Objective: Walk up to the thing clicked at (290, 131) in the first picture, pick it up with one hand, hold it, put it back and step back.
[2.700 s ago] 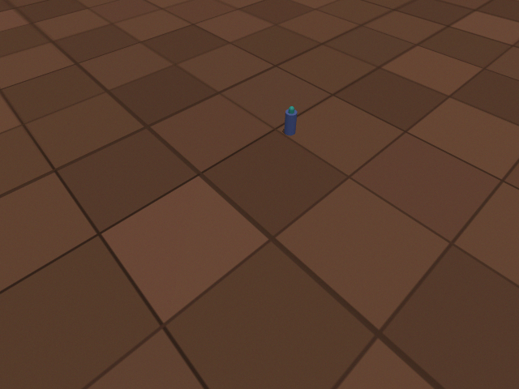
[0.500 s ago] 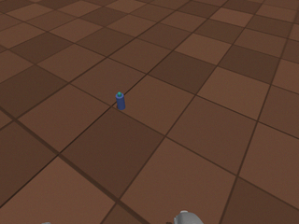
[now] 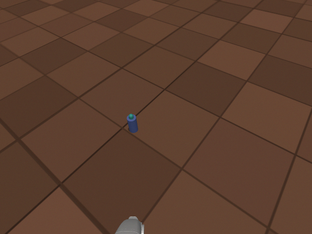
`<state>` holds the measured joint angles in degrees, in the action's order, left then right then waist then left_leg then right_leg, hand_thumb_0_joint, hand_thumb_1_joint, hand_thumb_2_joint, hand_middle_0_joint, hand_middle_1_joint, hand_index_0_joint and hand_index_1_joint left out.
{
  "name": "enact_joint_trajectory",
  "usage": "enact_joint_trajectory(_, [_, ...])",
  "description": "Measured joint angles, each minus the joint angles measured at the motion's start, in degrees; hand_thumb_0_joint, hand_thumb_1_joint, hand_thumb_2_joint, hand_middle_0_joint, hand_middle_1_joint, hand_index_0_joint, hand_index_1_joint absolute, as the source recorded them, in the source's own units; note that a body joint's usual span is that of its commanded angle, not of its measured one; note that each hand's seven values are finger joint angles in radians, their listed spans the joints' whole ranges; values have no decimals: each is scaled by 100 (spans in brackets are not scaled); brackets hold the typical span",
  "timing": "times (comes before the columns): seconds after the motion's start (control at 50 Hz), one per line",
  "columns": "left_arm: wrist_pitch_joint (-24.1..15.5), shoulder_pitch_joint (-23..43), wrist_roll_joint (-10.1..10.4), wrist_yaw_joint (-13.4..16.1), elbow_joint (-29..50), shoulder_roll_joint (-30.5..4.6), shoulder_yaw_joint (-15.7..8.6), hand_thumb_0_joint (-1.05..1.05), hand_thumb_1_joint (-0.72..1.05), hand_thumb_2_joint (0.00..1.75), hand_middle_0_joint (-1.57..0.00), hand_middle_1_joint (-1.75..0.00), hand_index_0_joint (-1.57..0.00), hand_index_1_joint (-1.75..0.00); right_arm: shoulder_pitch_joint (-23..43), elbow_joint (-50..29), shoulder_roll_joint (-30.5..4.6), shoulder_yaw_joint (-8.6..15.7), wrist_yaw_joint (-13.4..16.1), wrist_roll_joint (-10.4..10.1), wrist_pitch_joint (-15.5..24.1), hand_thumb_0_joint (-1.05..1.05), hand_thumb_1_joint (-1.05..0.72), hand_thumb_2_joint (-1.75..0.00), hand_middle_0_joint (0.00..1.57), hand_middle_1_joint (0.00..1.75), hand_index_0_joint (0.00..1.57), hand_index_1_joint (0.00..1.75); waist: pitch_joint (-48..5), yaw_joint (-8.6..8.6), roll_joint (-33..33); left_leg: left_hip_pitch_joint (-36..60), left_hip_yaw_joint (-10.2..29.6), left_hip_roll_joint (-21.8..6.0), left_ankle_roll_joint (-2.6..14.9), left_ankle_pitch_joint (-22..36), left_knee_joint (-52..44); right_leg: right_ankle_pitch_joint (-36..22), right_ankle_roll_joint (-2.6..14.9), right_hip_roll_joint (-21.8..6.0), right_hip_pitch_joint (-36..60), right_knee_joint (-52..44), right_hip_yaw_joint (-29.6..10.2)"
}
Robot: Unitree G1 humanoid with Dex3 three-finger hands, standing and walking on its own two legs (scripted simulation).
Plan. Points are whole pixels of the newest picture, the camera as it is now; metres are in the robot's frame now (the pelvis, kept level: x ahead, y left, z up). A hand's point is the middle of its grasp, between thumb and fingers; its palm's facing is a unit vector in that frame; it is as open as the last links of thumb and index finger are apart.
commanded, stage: walk up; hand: left
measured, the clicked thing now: (132, 122) +0.96 +0.29 -0.68
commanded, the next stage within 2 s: none
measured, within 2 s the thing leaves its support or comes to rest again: neither
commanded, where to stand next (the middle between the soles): +0.60 +0.08 m, yaw -1 degrees
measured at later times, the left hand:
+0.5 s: hand (69, 180) +0.29 +0.33 -0.14, palm faces -0.09 -0.94 -0.34, open 7.4 cm
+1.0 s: hand (79, 147) +0.41 +0.34 -0.13, palm faces -0.02 -0.93 -0.37, open 7.4 cm
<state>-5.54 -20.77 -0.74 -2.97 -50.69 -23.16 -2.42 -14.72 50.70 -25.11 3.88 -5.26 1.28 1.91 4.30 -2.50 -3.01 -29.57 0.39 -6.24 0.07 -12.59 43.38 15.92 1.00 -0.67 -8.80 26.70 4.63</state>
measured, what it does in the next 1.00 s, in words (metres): walks ahead: left foot, then right foot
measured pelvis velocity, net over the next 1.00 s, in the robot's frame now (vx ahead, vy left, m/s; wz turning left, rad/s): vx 0.36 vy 0.06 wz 0.00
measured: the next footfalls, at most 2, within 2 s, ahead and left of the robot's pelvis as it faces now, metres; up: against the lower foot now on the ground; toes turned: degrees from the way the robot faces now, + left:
left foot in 0.10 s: +0.20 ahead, +0.16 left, +0.00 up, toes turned +6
right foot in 0.62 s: +0.40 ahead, -0.07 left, +0.00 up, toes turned -5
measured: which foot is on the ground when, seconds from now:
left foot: up 0.00-0.08, down 0.10-0.64, up 0.66-1.00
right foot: down 0.00-0.14, up 0.16-0.60, down 0.62-1.00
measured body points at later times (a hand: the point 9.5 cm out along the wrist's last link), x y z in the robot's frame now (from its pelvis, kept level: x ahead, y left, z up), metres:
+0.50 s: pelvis +0.20 +0.06 +0.00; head +0.22 +0.07 +0.45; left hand +0.29 +0.38 -0.11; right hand +0.23 -0.25 -0.10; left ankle +0.16 +0.15 -0.74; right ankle +0.33 -0.09 -0.70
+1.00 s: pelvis +0.36 +0.06 +0.00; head +0.36 +0.06 +0.45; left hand +0.41 +0.38 -0.11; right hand +0.42 -0.26 -0.11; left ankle +0.47 +0.21 -0.71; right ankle +0.36 -0.06 -0.74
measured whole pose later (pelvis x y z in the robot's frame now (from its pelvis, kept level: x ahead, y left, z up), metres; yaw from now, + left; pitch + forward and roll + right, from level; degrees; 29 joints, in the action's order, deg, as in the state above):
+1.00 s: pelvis +0.36 +0.06 +0.00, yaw +0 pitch -3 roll -2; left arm -4.2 -18.1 -1.3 -3.0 -48.5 -23.0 -2.7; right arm -17.2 51.2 -24.8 3.9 -4.4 1.3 1.6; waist 4.3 -1.1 -2.7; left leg -26.5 0.3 -6.0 -0.7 -12.6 40.6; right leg 15.0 1.2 -0.6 -8.3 26.6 5.5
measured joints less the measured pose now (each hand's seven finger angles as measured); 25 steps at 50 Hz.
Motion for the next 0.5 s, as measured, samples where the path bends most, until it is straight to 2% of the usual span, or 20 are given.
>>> enact_joint_trajectory(0.08, [23, -88, -1, 3, -6, -135, -22, 0, 90, 90, -20, -30, -21, -30, 83, 60, -11, 51, -36, 15, 15, 1, -91, -90, 20, 30, 20, 30, -35, -47, 93, 361, -160, 29, 81, 229, -812, 468, -197, -79, 235, 226, 57])
enact_joint_trajectory(0.12, [72, -89, -12, 20, -61, -233, -35, 0, 90, 90, -20, -30, -21, -30, 149, 67, 49, 76, -19, 14, 79, 1, -91, -90, 20, 30, 20, 30, -49, -23, 297, 571, -298, 202, 92, 388, -902, 837, -240, -286, 271, 581, 20])
enact_joint_trajectory(0.14, [109, -56, -15, 44, -104, -273, -44, 1, 90, 90, -20, -30, -21, -30, 208, 46, 105, 75, -2, 26, 132, 1, -91, -90, 20, 30, 20, 30, -6, -26, 475, 641, -431, 326, 114, 253, -789, 957, -134, -460, 163, 997, -84])
enact_joint_trajectory(0.16, [155, -19, 2, 68, -138, -253, -43, 1, 90, 90, -20, -30, -21, -30, 238, -26, 122, 66, 21, 41, 194, 1, -91, -90, 20, 30, 20, 30, 16, -5, 518, 676, -503, 361, 144, 79, -655, 1011, -46, -455, -76, 1645, -265])
enact_joint_trajectory(0.22, [239, 128, 15, 119, -231, -188, 61, 1, 91, 90, -20, -30, -20, -30, 209, -195, 192, 27, 87, -69, 294, 1, -91, -90, 20, 30, 20, 30, 29, 170, 398, 966, -482, 314, 229, -186, -679, 1009, 122, -115, -848, 3349, -504])
enact_joint_trajectory(0.26, [222, 214, 60, 103, -220, -224, 85, 1, 91, 90, -20, -30, -20, -30, 124, -221, 286, -45, 144, -115, 303, 0, -91, -90, 20, 30, 20, 30, 14, 233, 465, 1312, -533, 363, 224, -151, -1034, 649, 135, -83, -1266, 3647, -608])
enact_joint_trajectory(0.32, [202, 360, 105, 61, -134, -278, 40, 1, 91, 90, -20, -30, -20, -30, -74, -220, 373, -131, 190, -149, 348, 0, -91, -90, 21, 30, 20, 30, 22, 297, 576, 1770, -580, 490, 267, -111, -1503, 205, 54, -190, -1737, 3469, -699])
enact_joint_trajectory(0.4, [255, 521, 91, 8, -38, -258, -7, 0, 91, 90, -20, -30, -20, -30, -318, -179, 386, -163, 225, -126, 328, 0, -91, -90, 21, 30, 20, 30, 56, 318, 596, 2243, -648, 602, 305, -200, -1858, -199, -75, -346, -2077, 2785, -670])
enact_joint_trajectory(0.5, [345, 712, 28, -82, -13, -125, -6, 0, 91, 90, -20, -30, -20, -30, -513, -174, 299, -127, 235, -99, 278, 0, -90, -90, 21, 30, 21, 30, 133, 423, 489, 2624, -708, 697, 271, -437, -2022, -695, -77, -447, -2043, 1574, -410])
